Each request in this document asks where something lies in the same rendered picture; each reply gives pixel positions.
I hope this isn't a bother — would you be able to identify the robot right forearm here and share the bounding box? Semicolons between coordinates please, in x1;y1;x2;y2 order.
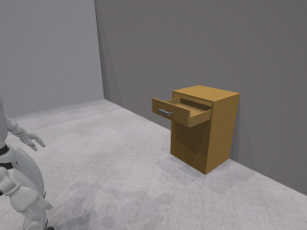
0;166;22;196

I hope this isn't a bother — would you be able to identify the right robot shin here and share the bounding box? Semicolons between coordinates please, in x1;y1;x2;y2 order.
25;219;49;230

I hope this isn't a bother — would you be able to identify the robot right hand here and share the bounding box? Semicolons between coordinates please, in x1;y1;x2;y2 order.
9;185;53;221

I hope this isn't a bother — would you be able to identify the robot left hand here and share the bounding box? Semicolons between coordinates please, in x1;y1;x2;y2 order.
19;130;45;151

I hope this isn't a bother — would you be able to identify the drawer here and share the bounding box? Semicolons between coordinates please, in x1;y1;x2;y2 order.
152;98;212;127

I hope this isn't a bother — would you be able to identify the robot left thigh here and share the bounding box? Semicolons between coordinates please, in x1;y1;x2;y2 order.
12;146;44;197

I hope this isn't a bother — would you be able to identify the robot left forearm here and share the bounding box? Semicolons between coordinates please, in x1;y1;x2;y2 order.
5;114;26;137

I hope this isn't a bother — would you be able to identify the handle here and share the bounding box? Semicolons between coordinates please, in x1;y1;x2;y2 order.
158;109;173;116

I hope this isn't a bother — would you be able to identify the cabinet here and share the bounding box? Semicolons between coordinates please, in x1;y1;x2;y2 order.
170;85;240;174

